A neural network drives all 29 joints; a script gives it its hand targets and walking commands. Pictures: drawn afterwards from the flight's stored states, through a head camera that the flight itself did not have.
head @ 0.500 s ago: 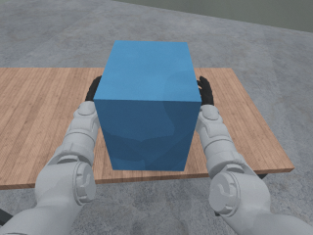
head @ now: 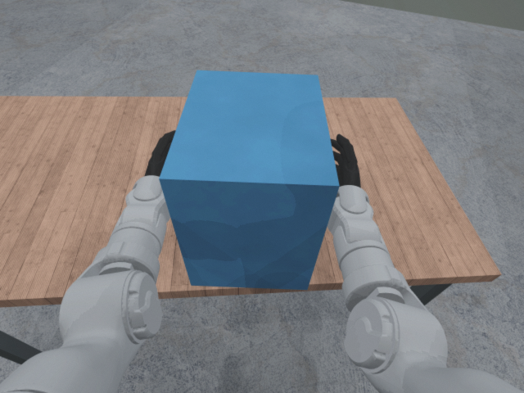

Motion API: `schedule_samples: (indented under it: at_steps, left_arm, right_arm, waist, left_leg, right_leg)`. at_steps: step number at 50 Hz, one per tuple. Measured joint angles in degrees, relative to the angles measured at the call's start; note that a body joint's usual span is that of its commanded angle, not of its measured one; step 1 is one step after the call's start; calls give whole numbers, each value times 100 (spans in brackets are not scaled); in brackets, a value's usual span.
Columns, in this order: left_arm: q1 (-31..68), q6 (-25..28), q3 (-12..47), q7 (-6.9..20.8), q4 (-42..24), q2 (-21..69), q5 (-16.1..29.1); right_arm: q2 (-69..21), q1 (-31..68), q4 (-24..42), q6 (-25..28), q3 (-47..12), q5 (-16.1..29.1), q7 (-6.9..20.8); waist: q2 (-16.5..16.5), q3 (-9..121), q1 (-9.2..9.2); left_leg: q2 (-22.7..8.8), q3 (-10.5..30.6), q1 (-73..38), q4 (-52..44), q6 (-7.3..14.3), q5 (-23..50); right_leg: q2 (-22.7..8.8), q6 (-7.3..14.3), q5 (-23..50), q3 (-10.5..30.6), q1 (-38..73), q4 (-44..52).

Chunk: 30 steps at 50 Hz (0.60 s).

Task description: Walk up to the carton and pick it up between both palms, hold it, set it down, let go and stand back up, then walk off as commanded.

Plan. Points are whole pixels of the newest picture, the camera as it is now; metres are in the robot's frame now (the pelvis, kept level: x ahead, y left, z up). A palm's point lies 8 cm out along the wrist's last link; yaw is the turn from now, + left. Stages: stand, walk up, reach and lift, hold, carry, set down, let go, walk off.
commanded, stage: set down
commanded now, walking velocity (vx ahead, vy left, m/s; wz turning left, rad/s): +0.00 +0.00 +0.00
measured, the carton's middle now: (253, 182) +0.44 +0.02 +0.05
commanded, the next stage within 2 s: none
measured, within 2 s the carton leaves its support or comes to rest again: rests again in 0.18 s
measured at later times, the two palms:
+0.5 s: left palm (159, 182) +0.42 +0.18 +0.07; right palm (344, 194) +0.39 -0.12 +0.08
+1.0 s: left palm (159, 183) +0.42 +0.18 +0.07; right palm (345, 194) +0.39 -0.13 +0.08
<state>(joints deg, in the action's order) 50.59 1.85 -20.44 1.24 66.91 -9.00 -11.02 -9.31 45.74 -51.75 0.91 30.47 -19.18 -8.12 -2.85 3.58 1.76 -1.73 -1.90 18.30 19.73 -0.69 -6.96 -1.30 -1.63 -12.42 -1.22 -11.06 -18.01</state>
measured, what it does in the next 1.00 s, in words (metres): stands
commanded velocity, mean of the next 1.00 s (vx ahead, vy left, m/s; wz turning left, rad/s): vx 0.00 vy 0.00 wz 0.00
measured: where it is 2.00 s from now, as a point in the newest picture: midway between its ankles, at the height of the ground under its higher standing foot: outside the picture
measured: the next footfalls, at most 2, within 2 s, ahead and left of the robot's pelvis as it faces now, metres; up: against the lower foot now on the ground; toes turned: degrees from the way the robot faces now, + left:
none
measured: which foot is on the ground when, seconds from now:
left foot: down 0.00-1.00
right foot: down 0.00-1.00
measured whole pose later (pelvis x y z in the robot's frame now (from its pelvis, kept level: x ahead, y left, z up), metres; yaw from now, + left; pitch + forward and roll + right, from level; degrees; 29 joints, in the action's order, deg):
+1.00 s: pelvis -0.01 +0.00 +0.00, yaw -1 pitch +6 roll +0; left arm 51.7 6.1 -27.7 3.8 67.9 -7.3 -17.2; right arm -10.9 45.0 -51.1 6.9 38.0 -26.6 -4.9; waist -3.5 2.4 0.8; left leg -1.5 -2.7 19.8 19.7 -0.1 -6.3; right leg -1.7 -1.9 -12.3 -0.5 -13.4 -19.3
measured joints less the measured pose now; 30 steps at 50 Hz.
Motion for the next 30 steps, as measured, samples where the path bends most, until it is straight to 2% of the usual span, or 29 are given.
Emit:
schedule_samples:
  at_steps: [16,30]
  left_arm:
    - [144,316,-161,15,286,-11,-101]
    - [159,388,-500,85,166,142,-392]
  right_arm:
    - [-77,23,-70,327,331,-291,55]
    - [-152,-55,53,543,672,-592,217]
  waist:
    - [-48,-25,-31]
    - [-45,-66,-103]
  left_leg:
    - [5,-24,155,3,22,60]
    - [2,-78,207,-69,44,128]
  right_leg:
    - [-8,-10,44,23,-185,-50]
    - [-9,-20,117,74,-270,-2]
